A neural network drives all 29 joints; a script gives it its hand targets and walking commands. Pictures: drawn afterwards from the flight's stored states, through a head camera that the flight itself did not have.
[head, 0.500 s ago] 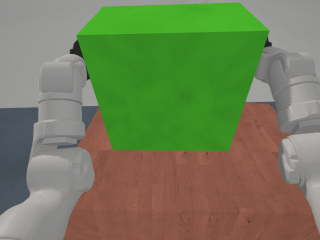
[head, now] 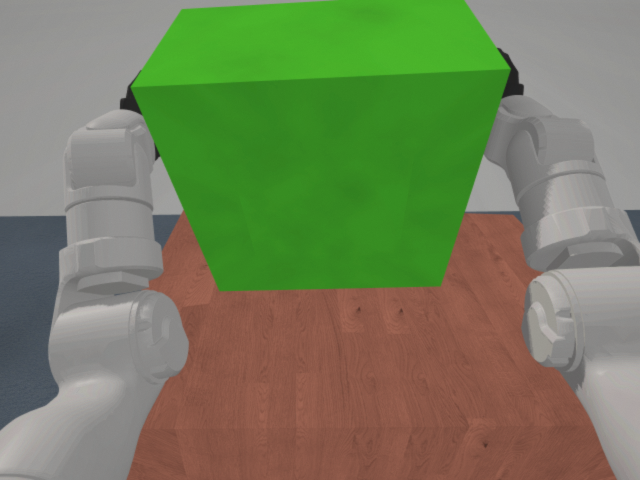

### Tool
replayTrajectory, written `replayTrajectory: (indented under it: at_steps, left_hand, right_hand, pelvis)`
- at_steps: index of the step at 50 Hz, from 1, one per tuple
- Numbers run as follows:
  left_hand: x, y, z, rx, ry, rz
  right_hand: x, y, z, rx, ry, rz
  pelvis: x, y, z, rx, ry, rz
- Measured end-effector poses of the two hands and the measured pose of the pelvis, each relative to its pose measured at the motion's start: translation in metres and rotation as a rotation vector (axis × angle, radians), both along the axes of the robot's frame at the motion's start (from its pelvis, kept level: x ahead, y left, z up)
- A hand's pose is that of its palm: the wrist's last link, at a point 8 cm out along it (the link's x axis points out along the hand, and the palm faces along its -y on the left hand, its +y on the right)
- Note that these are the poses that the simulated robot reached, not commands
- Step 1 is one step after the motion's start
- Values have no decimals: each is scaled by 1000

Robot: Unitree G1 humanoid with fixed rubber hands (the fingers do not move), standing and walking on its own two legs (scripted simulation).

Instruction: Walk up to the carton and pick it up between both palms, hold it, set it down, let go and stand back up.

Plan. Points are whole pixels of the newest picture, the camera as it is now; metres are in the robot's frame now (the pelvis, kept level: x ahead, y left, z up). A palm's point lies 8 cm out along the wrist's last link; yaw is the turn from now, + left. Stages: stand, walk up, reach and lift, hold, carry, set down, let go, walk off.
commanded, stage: set down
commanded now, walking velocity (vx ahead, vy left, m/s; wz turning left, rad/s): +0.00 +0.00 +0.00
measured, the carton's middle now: (324, 161) +0.38 +0.00 +0.30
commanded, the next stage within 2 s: none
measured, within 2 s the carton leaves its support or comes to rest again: neither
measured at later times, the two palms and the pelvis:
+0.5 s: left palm (164, 172) +0.40 +0.20 +0.27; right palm (466, 183) +0.39 -0.19 +0.27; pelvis +0.01 +0.03 +0.00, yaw -1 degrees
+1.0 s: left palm (167, 179) +0.41 +0.20 +0.26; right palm (467, 201) +0.38 -0.19 +0.25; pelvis +0.00 +0.03 +0.00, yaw +0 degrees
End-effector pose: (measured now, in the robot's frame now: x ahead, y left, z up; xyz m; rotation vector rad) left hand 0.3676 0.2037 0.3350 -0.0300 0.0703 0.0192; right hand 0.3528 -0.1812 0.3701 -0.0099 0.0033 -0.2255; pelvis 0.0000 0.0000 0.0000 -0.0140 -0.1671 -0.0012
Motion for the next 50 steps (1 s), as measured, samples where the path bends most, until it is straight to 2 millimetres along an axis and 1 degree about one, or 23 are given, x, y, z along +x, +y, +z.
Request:
replayTrajectory:
  at_steps: [3, 8, 14, 19, 23, 28, 38, 41, 45, 50]
  left_hand:
    - [8, 0, -10, -2, -2, -3]
    - [20, -1, -19, 4, -13, 1]
    - [33, -3, -35, 19, 9, 6]
    - [38, -3, -50, 29, 22, 16]
    - [38, -4, -59, 27, 19, 25]
    - [34, -7, -64, 21, 14, 28]
    - [35, -12, -65, -9, 21, -5]
    - [36, -11, -64, -7, 19, -16]
    - [38, -10, -66, 4, 27, -24]
    - [41, -6, -74, 32, 41, -24]
  right_hand:
    - [7, 0, -8, -12, -2, -4]
    - [19, -1, -24, -20, -12, -5]
    - [32, -3, -54, -22, 13, -4]
    - [40, -4, -81, -30, 29, 2]
    - [42, -5, -95, -32, 28, 8]
    - [39, -8, -100, -27, 21, 8]
    - [26, -12, -92, -29, 24, -27]
    - [23, -12, -92, -23, 21, -36]
    - [22, -10, -99, -13, 27, -41]
    - [26, -6, -117, -6, 40, -39]
  pelvis:
    - [2, 4, 0, 0, 4, -5]
    - [5, 11, 0, -2, 15, -13]
    - [9, 20, 0, -6, 21, -18]
    - [12, 26, -1, -11, 28, -16]
    - [14, 28, -1, -14, 38, -14]
    - [14, 27, -1, -16, 42, -13]
    - [6, 23, -1, -10, 23, -14]
    - [4, 23, -2, -8, 16, -15]
    - [2, 24, -2, -6, 9, -15]
    - [3, 27, -2, -5, 6, -8]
